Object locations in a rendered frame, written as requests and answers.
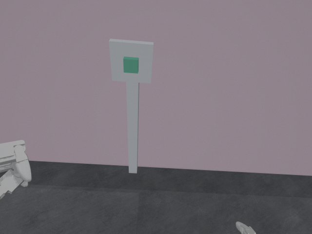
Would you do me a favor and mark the button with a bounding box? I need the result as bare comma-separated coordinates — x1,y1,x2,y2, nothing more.
123,57,138,74

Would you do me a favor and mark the robot left hand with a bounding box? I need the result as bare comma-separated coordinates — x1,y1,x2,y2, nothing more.
0,140,32,200

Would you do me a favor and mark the robot right hand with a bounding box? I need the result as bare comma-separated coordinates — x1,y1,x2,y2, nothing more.
236,222,256,234

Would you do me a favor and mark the panel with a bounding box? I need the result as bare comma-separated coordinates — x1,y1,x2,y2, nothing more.
109,39,154,174

